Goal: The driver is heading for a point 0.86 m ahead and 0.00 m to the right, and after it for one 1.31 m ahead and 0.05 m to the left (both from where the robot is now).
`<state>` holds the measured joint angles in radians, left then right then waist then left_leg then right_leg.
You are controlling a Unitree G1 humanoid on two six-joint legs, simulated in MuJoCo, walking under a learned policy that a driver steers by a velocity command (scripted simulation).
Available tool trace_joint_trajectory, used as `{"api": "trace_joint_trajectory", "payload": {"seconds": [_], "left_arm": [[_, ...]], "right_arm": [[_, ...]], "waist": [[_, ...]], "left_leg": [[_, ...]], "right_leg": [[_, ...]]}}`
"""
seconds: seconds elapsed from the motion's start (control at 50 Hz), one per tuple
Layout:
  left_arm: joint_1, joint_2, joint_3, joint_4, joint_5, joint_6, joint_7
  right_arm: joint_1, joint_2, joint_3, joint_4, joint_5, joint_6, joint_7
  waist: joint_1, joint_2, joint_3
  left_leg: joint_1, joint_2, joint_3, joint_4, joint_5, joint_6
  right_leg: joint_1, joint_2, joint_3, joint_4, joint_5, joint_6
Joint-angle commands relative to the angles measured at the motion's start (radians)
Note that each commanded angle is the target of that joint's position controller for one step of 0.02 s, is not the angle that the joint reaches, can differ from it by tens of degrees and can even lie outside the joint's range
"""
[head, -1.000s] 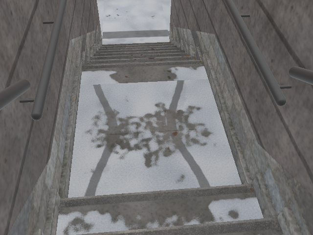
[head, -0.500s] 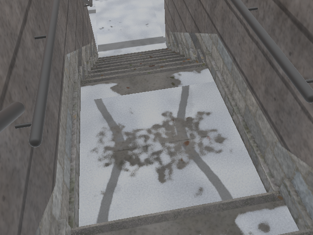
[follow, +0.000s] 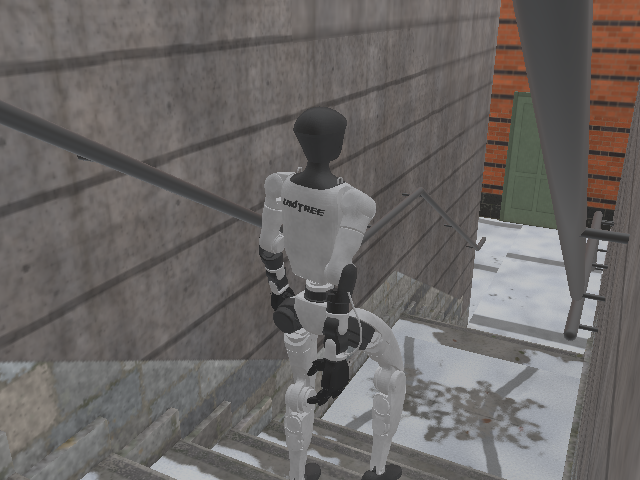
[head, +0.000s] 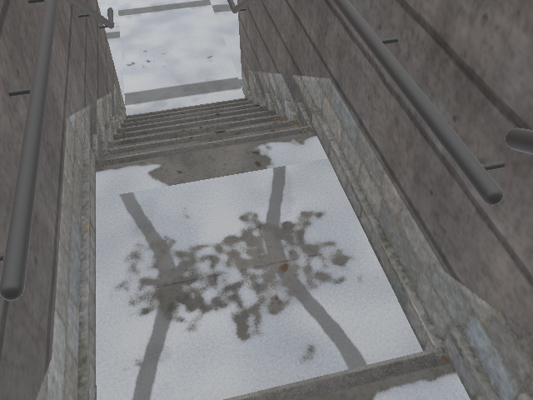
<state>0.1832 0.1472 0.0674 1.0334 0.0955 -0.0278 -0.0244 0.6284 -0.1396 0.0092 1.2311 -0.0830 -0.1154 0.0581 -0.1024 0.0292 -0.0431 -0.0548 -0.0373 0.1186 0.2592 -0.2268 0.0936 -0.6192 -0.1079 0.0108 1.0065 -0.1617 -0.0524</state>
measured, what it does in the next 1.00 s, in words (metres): goes down: right foot, then left foot 0.17 m lower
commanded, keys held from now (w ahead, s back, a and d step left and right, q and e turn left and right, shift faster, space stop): w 0.96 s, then w+q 0.04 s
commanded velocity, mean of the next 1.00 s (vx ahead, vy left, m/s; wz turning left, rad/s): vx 0.46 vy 0.00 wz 0.00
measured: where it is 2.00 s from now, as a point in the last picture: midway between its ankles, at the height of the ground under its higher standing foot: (278, 338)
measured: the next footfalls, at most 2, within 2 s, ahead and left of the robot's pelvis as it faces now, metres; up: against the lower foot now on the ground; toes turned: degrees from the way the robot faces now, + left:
right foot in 0.22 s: +0.08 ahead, -0.16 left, +0.00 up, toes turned -7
left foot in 0.60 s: +0.33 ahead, +0.03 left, -0.17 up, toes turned +1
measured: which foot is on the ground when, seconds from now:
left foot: down 0.00-0.22, up 0.24-0.58, down 0.60-1.00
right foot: up 0.00-0.20, down 0.22-0.60, up 0.62-0.98, down 1.00-1.00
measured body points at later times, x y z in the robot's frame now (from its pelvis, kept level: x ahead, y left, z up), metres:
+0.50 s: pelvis +0.19 -0.07 -0.09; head +0.19 -0.07 +0.36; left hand +0.08 +0.11 -0.24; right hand +0.33 -0.29 -0.21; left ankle +0.30 +0.05 -0.79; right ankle +0.04 -0.15 -0.75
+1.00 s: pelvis +0.50 -0.12 -0.32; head +0.49 -0.14 +0.13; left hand +0.65 +0.10 -0.43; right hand +0.39 -0.30 -0.47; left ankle +0.30 +0.03 -0.90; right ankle +0.59 -0.21 -1.06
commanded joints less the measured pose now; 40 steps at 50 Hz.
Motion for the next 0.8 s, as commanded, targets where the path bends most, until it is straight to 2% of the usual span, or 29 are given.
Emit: {"api": "trace_joint_trajectory", "payload": {"seconds": [0.02,0.1,0.16,0.2,0.22,0.24,0.26,0.28,0.3,0.32,0.34,0.36,0.38,0.4,0.44,0.48,0.52,0.56,0.6,0.62,0.64,0.66,0.68,0.7,0.72,0.74,0.76,0.78,0.8], "left_arm": [[0.087,0.014,-0.002,-0.016,-0.001,-0.023,-0.026],[0.031,0.07,0.025,-0.053,-0.018,-0.043,-0.014],[-0.112,0.018,0.009,-0.133,-0.048,-0.042,0.045],[0.109,0.029,0.028,-0.068,-0.071,-0.058,0.054],[0.306,0.063,0.051,0.009,-0.057,-0.078,0.068],[0.538,0.114,0.056,0.101,-0.019,-0.095,0.088],[0.682,0.108,0.038,0.133,0.054,-0.102,0.047],[0.625,0.119,0.036,0.15,0.074,-0.096,0.023],[0.486,0.084,0.02,0.119,0.017,-0.094,0.002],[0.365,0.028,0.003,0.075,-0.013,-0.087,-0.016],[0.245,-0.044,-0.024,0.027,-0.007,-0.076,-0.016],[0.189,-0.071,-0.041,-0.02,-0.013,-0.066,-0.01],[0.104,-0.162,-0.08,-0.082,-0.004,-0.08,0.015],[0.07,-0.103,-0.082,-0.118,0.012,-0.096,0.023],[0.25,0.01,-0.075,-0.049,0.035,-0.115,0.022],[0.384,0.038,-0.083,0.014,0.005,-0.123,0.012],[0.471,0.083,-0.072,0.061,-0.05,-0.108,0.015],[0.435,0.165,-0.046,0.072,-0.031,-0.069,-0.007],[0.422,0.128,-0.042,0.114,0.026,-0.057,-0.08],[0.517,0.016,-0.053,0.128,-0.007,-0.06,-0.1],[0.373,0.016,-0.059,0.025,-0.042,-0.076,-0.112],[0.239,0.037,-0.05,-0.066,-0.063,-0.1,-0.103],[0.152,0.107,-0.029,-0.09,-0.053,-0.105,-0.076],[0.152,0.038,-0.046,-0.087,0.001,-0.105,-0.044],[0.177,0.011,-0.055,-0.064,0.025,-0.084,-0.038],[0.188,0.021,-0.045,-0.05,0.038,-0.067,-0.035],[0.193,0.001,-0.048,-0.045,0.038,-0.048,-0.043],[0.282,0.003,-0.053,-0.028,0.045,-0.05,-0.06],[0.22,-0.021,-0.072,-0.061,0.038,-0.065,-0.06]], "right_arm": [[0.044,0.001,0.018,-0.031,-0.032,-0.011,-0.03],[0.087,-0.056,0.001,-0.028,-0.027,-0.003,-0.029],[0.119,-0.101,-0.042,0.021,0.002,-0.004,-0.033],[0.018,-0.2,-0.101,0.02,-0.004,0.01,-0.02],[-0.051,-0.216,-0.119,-0.005,-0.027,0.008,0.005],[-0.09,-0.091,-0.101,-0.071,-0.05,-0.003,0.032],[-0.22,0.081,-0.076,-0.194,0.019,-0.032,0.046],[-0.422,0.051,-0.077,-0.275,0.059,-0.034,0.027],[-0.442,0.016,-0.084,-0.277,0.043,-0.015,-0.002],[-0.379,0.001,-0.09,-0.255,0.024,0.002,-0.017],[-0.247,0.061,-0.058,-0.222,-0.008,0.019,-0.028],[-0.197,0.047,-0.055,-0.19,-0.029,0.028,-0.021],[-0.193,0.04,-0.049,-0.179,-0.051,0.02,-0.006],[-0.161,0.038,-0.046,-0.162,-0.038,-0.003,0.005],[-0.267,-0.048,-0.057,-0.216,0.015,-0.009,0.025],[-0.387,-0.117,-0.064,-0.281,0.0,0.002,0.014],[-0.511,-0.106,-0.048,-0.322,-0.011,0.027,-0.007],[-0.435,-0.105,-0.04,-0.285,0.012,0.041,-0.009],[0.055,-0.231,-0.105,-0.126,0.015,0.012,-0.017],[0.185,-0.306,-0.12,-0.079,0.002,0.018,-0.008],[0.18,-0.302,-0.129,-0.081,0.0,0.021,-0.014],[0.068,-0.304,-0.135,-0.098,-0.005,0.01,-0.013],[-0.066,-0.172,-0.089,-0.103,0.005,0.013,-0.004],[-0.303,0.031,-0.016,-0.183,-0.006,0.002,-0.011],[-0.368,0.048,0.005,-0.207,-0.009,-0.003,-0.019],[-0.355,0.058,0.015,-0.211,0.032,-0.013,-0.027],[-0.306,-0.022,0.0,-0.188,0.05,-0.013,-0.028],[-0.297,-0.037,0.007,-0.19,0.039,-0.016,-0.031],[-0.254,-0.028,0.014,-0.165,-0.01,-0.032,-0.04]], "waist": [[0.07,0.021,0.153],[0.065,0.078,0.136],[0.04,0.104,0.108],[0.15,0.025,0.058],[0.232,-0.053,-0.013],[0.28,-0.304,-0.148],[0.307,-0.249,-0.038],[0.3,-0.071,0.216],[0.217,-0.004,0.209],[0.148,0.032,0.174],[0.063,0.024,0.182],[0.035,-0.041,0.185],[0.031,-0.034,0.163],[0.018,-0.062,0.145],[0.053,-0.108,0.127],[0.083,-0.078,0.168],[0.147,-0.082,0.207],[0.122,-0.056,0.187],[-0.066,0.104,0.036],[-0.051,0.283,-0.188],[-0.103,0.108,-0.16],[-0.097,0.071,0.015],[-0.029,-0.067,0.132],[0.076,-0.196,0.155],[0.133,-0.097,0.235],[0.122,-0.082,0.224],[0.117,-0.027,0.197],[0.158,0.001,0.138],[0.119,-0.047,0.152]], "left_leg": [[-0.252,0.268,-0.171,-0.061,-0.01,0.168],[-0.296,0.278,-0.192,0.109,0.15,0.185],[-0.057,0.365,-0.281,0.156,0.311,0.19],[-0.173,0.285,-0.202,0.413,0.539,0.198],[-0.331,0.206,-0.157,0.66,0.502,0.176],[-0.609,0.014,-0.082,1.114,-0.22,0.085],[-0.929,-0.155,-0.279,1.157,-0.394,0.105],[-1.136,-0.083,-0.368,1.105,-0.305,0.103],[-1.099,0.004,-0.353,1.113,-0.19,0.093],[-1.012,0.051,-0.303,1.066,-0.105,0.071],[-0.876,0.116,-0.339,0.93,0.066,0.079],[-0.707,0.104,-0.253,0.882,0.149,0.067],[-0.555,0.123,-0.253,0.667,0.487,0.062],[-0.23,0.088,-0.134,0.516,0.786,0.027],[-0.038,0.033,-0.049,0.619,0.775,-0.07],[-0.072,0.033,-0.048,0.548,0.572,-0.094],[-0.32,0.083,-0.111,0.283,0.333,-0.078],[-0.319,0.135,-0.163,0.056,0.274,-0.055],[0.282,0.08,-0.078,0.051,0.551,0.044],[0.687,0.302,-0.295,0.366,1.077,0.293],[0.722,0.349,-0.431,0.343,0.901,0.313],[0.583,0.458,-0.638,0.218,0.31,0.364],[0.328,0.454,-0.633,0.139,-0.098,0.31],[0.043,0.379,-0.459,0.112,-0.017,0.229],[-0.258,0.332,-0.374,0.061,0.02,0.256],[-0.47,0.27,-0.294,0.027,-0.015,0.252],[-0.567,0.2,-0.254,0.075,-0.108,0.24],[-0.676,0.169,-0.223,0.17,-0.071,0.208],[-0.572,0.19,-0.264,0.252,0.001,0.187]], "right_leg": [[0.033,-0.009,-0.017,0.112,0.141,-0.008],[0.105,0.035,-0.089,0.111,-0.043,-0.005],[0.077,0.02,-0.072,-0.159,-0.351,0.031],[0.417,0.119,-0.191,-0.352,-0.195,0.032],[0.671,0.145,-0.19,-0.411,-0.124,0.026],[0.948,-0.055,0.126,-0.434,0.232,-0.166],[0.94,-0.246,0.499,-0.567,0.306,-0.339],[0.815,-0.35,0.551,-0.627,0.197,-0.373],[0.738,-0.334,0.478,-0.593,0.174,-0.346],[0.597,-0.291,0.351,-0.547,0.192,-0.314],[0.421,-0.231,0.221,-0.497,0.206,-0.236],[0.232,-0.155,0.136,-0.477,0.176,-0.192],[0.065,-0.043,-0.003,-0.434,0.035,-0.129],[-0.202,0.057,-0.142,-0.349,-0.082,-0.076],[-0.349,0.041,-0.115,-0.345,-0.246,-0.063],[-0.236,-0.005,-0.017,-0.269,-0.263,-0.098],[0.156,-0.095,0.136,-0.18,-0.108,-0.155],[0.39,-0.124,0.251,-0.023,0.04,-0.181],[0.154,0.02,0.139,0.476,0.282,-0.125],[-0.217,0.193,0.026,1.033,-0.576,-0.035],[-0.488,0.183,0.041,1.1,-0.609,-0.036],[-0.754,0.132,0.069,1.035,-0.506,-0.014],[-0.745,0.044,0.121,0.894,-0.361,-0.047],[-0.55,-0.063,0.211,0.458,-0.035,-0.083],[-0.361,-0.102,0.169,0.334,0.009,-0.113],[-0.139,-0.095,0.1,0.113,0.167,-0.106],[-0.036,-0.057,0.036,0.124,0.205,-0.075],[0.126,-0.016,-0.01,0.198,0.303,-0.059],[-0.002,-0.08,0.121,0.055,0.513,-0.026]]}}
